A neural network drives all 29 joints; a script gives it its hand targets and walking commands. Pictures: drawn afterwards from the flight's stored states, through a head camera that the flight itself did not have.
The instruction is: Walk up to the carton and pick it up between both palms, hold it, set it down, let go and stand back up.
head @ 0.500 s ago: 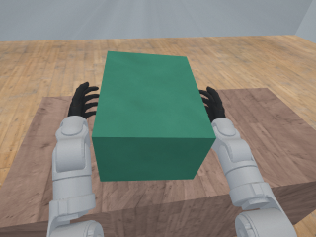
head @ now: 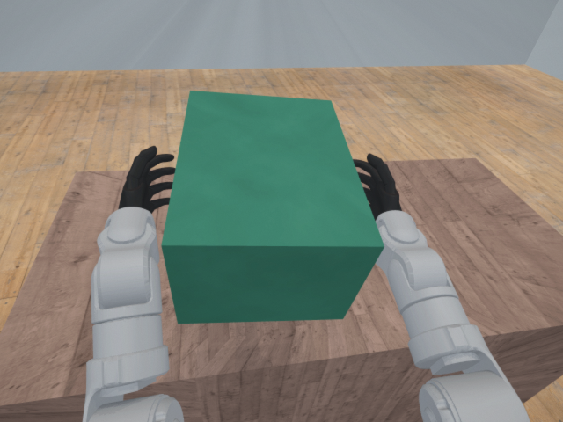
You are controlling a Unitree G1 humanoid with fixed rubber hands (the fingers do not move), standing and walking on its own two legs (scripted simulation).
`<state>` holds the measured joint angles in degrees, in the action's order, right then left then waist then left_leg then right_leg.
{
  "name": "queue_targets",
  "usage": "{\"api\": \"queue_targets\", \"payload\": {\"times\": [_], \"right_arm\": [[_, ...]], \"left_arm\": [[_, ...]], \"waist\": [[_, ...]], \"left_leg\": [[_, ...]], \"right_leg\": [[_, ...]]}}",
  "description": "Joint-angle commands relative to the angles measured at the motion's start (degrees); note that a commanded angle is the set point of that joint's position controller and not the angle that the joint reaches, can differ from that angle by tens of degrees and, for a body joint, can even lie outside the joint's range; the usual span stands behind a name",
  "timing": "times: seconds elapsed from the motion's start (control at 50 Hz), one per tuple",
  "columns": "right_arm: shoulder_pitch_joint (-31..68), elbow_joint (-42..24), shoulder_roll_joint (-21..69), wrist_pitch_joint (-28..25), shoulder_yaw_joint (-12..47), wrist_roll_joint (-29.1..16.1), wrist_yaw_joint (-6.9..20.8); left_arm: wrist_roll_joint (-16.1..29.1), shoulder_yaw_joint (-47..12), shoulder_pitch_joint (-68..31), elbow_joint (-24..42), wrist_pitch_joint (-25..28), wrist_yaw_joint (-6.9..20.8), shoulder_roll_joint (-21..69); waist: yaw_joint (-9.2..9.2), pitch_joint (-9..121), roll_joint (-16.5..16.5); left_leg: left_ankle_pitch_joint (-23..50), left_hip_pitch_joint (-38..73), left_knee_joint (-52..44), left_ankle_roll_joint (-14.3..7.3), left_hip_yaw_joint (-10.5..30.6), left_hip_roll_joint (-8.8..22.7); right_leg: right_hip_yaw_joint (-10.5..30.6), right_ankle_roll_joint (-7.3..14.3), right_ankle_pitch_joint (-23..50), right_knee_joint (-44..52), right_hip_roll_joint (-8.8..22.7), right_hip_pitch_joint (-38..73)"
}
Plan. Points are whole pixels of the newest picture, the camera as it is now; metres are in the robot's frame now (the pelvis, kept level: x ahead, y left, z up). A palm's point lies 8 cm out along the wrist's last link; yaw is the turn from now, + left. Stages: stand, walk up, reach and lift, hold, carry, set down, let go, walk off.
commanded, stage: hold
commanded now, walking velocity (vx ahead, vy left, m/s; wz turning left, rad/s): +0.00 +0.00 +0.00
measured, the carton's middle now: (263, 199) +0.42 +0.01 +0.14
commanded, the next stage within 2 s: set down in 0.32 s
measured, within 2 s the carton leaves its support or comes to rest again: neither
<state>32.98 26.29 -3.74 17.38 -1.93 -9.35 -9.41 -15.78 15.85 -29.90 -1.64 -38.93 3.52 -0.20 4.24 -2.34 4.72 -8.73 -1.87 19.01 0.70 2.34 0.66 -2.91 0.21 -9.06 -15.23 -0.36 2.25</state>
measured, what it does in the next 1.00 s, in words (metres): stands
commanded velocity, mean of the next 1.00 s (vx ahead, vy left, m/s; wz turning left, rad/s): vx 0.00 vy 0.00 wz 0.00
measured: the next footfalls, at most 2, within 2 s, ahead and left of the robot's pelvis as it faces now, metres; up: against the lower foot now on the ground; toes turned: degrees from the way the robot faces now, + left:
none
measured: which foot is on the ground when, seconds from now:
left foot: down 0.00-1.00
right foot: down 0.00-1.00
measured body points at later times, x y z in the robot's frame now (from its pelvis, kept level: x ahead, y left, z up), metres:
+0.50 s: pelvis +0.00 +0.00 +0.00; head -0.05 +0.03 +0.45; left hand +0.37 +0.17 +0.19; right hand +0.37 -0.16 +0.17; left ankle +0.03 +0.12 -0.75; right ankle +0.00 -0.11 -0.75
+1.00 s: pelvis +0.03 +0.00 +0.00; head +0.02 +0.04 +0.45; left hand +0.39 +0.17 +0.14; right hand +0.38 -0.16 +0.13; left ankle +0.03 +0.12 -0.75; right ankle +0.00 -0.11 -0.75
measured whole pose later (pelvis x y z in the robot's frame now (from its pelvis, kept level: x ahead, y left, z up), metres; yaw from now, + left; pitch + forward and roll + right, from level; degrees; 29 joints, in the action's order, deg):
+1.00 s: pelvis +0.03 +0.00 +0.00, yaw +1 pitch -7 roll -1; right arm 24.1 27.7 -0.6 -1.9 -4.1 -3.5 -9.8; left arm -15.8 13.6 -24.3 -6.3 -21.3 4.5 0.5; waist 3.7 -5.4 6.1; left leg -10.9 -1.4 19.6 1.0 2.9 0.6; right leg -4.7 0.3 -11.0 -14.3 -0.2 4.0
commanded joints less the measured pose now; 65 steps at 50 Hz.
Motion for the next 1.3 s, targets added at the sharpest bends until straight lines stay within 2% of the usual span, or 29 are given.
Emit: {"api": "queue_targets", "payload": {"times": [0.0, 0.08, 0.22, 0.3, 0.32, 0.36, 0.42, 0.48, 0.56, 0.66, 0.76, 0.86, 0.94, 1.02, 1.14, 1.22, 1.28], "right_arm": [[41.13, -18.38, 30.39, -3.61, 21.95, -4.04, 5.25], [40.73, -18.28, 29.64, -3.35, 21.50, -3.93, 5.46], [41.68, -17.40, 29.55, -3.43, 20.45, -3.20, 6.08], [41.92, -17.15, 29.98, -3.67, 20.43, -2.87, 6.20], [43.82, -16.33, 29.42, -3.34, 20.84, -3.61, 6.27], [44.70, -16.32, 29.79, -3.63, 19.84, -3.19, 6.51], [45.73, -16.01, 30.66, -5.54, 17.95, -1.18, 6.99], [45.37, -16.42, 31.65, -8.29, 17.34, 0.53, 7.16], [40.45, -13.07, 30.44, -11.47, 15.81, 3.81, 6.85], [35.26, -9.54, 29.02, -15.96, 13.46, 7.46, 7.03], [34.93, -11.89, 28.26, -21.15, 14.86, 8.25, 6.99], [33.43, -16.68, 27.63, -24.96, 19.30, 6.32, 5.95], [29.79, -16.50, 27.17, -25.63, 20.41, 5.80, 5.56], [27.07, -16.34, 27.09, -25.38, 21.26, 5.76, 5.36], [26.63, -14.93, 27.27, -25.00, 20.92, 6.19, 5.63], [27.27, -13.20, 27.44, -25.44, 19.14, 7.28, 5.95], [27.69, -10.94, 27.77, -25.92, 16.66, 9.20, 6.02]], "left_arm": [[8.07, -29.34, -33.45, 5.28, 2.91, 7.01, 29.30], [8.07, -29.64, -33.27, 5.92, 2.51, 6.87, 29.41], [7.68, -28.47, -33.63, 4.37, 2.17, 6.78, 29.26], [7.71, -28.26, -33.86, 4.19, 2.36, 6.74, 29.15], [7.13, -26.98, -35.76, 1.39, 2.01, 7.07, 28.22], [7.22, -26.16, -36.50, 0.20, 2.60, 7.44, 28.52], [7.21, -24.79, -38.03, -1.43, 4.67, 7.94, 28.66], [7.20, -24.50, -37.58, -2.23, 7.50, 8.24, 29.33], [4.10, -20.91, -32.39, -5.82, 10.17, 9.86, 27.39], [1.41, -18.12, -29.01, -8.35, 13.17, 11.81, 26.17], [1.95, -21.44, -27.73, -7.34, 16.13, 10.97, 27.71], [4.59, -28.59, -26.18, -1.67, 18.89, 8.80, 29.14], [5.17, -31.05, -25.09, 1.10, 20.22, 7.31, 28.59], [4.58, -29.76, -22.74, 0.62, 20.44, 6.92, 27.04], [3.42, -26.72, -21.42, -2.28, 20.34, 6.99, 26.05], [3.37, -25.94, -22.64, -4.71, 21.28, 7.00, 26.47], [3.50, -25.05, -24.44, -7.78, 22.50, 7.38, 26.67]], "waist": [[1.03, 21.43, -6.56], [1.18, 21.09, -7.12], [0.53, 19.64, -6.27], [0.44, 20.28, -5.91], [-0.05, 20.07, -7.09], [-0.28, 20.30, -6.86], [-0.69, 21.78, -5.83], [-0.81, 24.25, -5.15], [-0.94, 19.96, -3.69], [-0.98, 13.55, -3.41], [-0.94, 14.87, -4.26], [0.47, 22.93, -5.75], [1.07, 24.96, -7.05], [0.32, 25.07, -6.48], [-1.52, 23.29, -5.87], [-1.66, 22.12, -5.60], [-0.98, 21.16, -4.48]], "left_leg": [[14.96, 7.23, -0.57, 1.66, -3.50, -3.13], [14.28, 7.39, -0.95, 1.96, -3.37, -2.86], [10.58, 6.39, -2.08, 1.27, -3.47, -2.60], [10.74, 6.30, -2.05, 1.00, -3.73, -2.64], [8.18, 6.37, -2.90, 0.93, -3.41, -2.95], [5.09, 5.58, -3.61, 0.56, -3.65, -2.96], [2.20, 4.76, -4.27, 0.08, -4.11, -3.01], [5.12, 6.16, -3.49, 0.08, -4.48, -3.07], [5.97, 5.42, -3.97, -0.27, -5.43, -3.30], [4.26, 2.91, -5.13, -0.23, -6.27, -3.16], [11.51, 5.57, -2.70, 1.03, -6.04, -2.54], [25.42, 10.53, 1.68, 3.23, -4.92, -2.31], [28.68, 11.11, 2.54, 4.06, -4.21, -2.22], [26.09, 8.25, 1.81, 3.29, -4.19, -2.52], [20.16, 4.06, -0.19, 2.12, -4.50, -2.60], [17.92, 4.36, -0.80, 2.04, -4.74, -2.32], [14.50, 3.73, -1.71, 1.78, -5.07, -2.21]], "right_leg": [[-1.93, -2.22, 11.92, 1.13, -2.52, 2.29], [-2.06, -1.83, 9.71, 1.35, -2.59, 1.45], [-2.08, -1.63, 5.80, 1.99, -2.44, 0.29], [-1.95, -1.79, 6.65, 1.86, -2.34, 0.78], [-2.27, -2.02, 4.99, 2.14, -2.05, -0.19], [-2.33, -2.19, 3.43, 2.18, -1.86, -0.97], [-2.61, -2.42, 2.20, 2.00, -1.58, -0.85], [-2.95, -2.56, 5.23, 1.60, -1.74, 0.41], [-3.15, -2.90, 7.79, 1.71, -1.35, 3.52], [-4.04, -2.81, 5.81, 2.10, -0.99, 4.83], [-5.03, -2.29, 9.91, 1.55, -1.50, 4.25], [-5.33, -2.29, 21.60, -0.14, -2.15, 6.03], [-4.90, -2.29, 24.61, -0.36, -1.87, 5.92], [-4.06, -2.71, 27.67, -0.91, -1.08, 8.11], [-3.44, -3.00, 27.79, -1.48, -0.50, 9.31], [-3.63, -2.82, 24.89, -0.88, -0.55, 7.18], [-3.81, -3.05, 22.06, -0.18, -0.45, 6.04]]}}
